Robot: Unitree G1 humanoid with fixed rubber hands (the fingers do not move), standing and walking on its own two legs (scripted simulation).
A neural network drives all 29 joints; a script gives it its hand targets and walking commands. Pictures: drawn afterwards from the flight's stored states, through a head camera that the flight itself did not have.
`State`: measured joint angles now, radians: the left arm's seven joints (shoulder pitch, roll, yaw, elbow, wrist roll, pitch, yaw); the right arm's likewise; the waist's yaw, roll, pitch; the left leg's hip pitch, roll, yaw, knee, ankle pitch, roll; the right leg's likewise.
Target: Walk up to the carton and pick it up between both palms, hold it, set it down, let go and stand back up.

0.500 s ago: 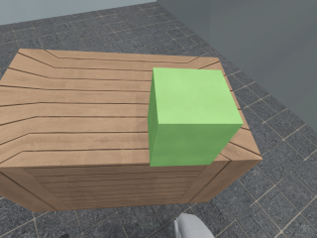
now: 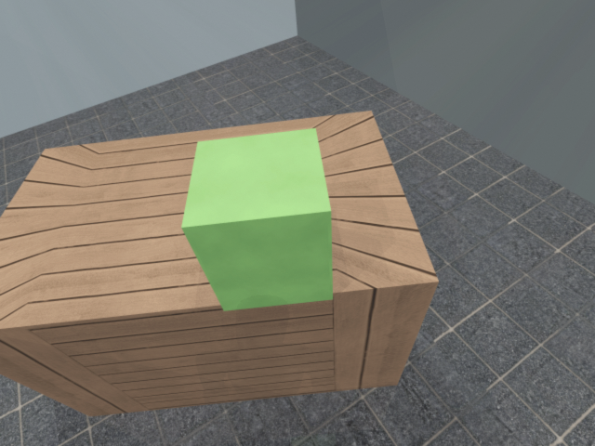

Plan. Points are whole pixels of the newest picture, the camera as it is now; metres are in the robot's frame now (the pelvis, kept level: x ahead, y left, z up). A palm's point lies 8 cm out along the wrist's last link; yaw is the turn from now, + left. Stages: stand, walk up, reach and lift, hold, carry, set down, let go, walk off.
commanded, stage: walk up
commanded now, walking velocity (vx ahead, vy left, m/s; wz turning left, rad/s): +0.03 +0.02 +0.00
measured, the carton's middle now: (267, 223) +0.49 +0.07 -0.02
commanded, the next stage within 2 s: none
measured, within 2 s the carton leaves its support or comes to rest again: neither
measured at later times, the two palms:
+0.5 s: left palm out of the picture -0.10 +0.28 -0.12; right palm out of the picture +0.02 -0.18 -0.15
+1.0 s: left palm out of the picture +0.03 +0.41 -0.17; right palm out of the picture -0.05 -0.02 -0.11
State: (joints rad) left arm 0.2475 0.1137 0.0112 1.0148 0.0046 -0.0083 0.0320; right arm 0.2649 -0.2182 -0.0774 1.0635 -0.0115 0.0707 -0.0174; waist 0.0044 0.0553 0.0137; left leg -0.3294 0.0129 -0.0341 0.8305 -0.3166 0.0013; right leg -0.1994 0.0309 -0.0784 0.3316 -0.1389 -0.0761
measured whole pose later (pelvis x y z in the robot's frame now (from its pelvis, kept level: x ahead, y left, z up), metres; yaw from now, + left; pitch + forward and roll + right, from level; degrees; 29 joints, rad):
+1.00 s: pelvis +0.04 +0.17 +0.00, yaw +2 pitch +0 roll -4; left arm 0.29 0.24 0.09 1.09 0.01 0.04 -0.02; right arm 0.51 -0.04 0.00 1.09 -0.02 -0.07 -0.03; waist -0.04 -0.08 0.00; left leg -0.03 0.00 0.13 0.31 -0.28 0.07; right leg -0.54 -0.04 -0.02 1.03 -0.11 0.05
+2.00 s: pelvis +0.07 +0.13 -0.02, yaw +1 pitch +1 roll +1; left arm 0.17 0.20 0.06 1.01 0.01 0.05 0.03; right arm 0.24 -0.18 -0.06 1.02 -0.04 0.03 -0.06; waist -0.02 0.03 0.11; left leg -0.32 0.05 0.05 0.54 -0.24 -0.03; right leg -0.33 -0.01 -0.04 0.73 -0.43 0.00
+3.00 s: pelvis +0.04 +0.00 -0.02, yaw +2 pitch +1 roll -1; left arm 0.18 0.21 0.06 0.96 0.01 0.03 -0.01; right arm 0.29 -0.27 -0.11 1.03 -0.05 0.04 -0.06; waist -0.04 0.08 0.10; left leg -0.35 0.18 -0.08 0.68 -0.42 -0.09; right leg -0.35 -0.03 -0.05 0.59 -0.24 0.02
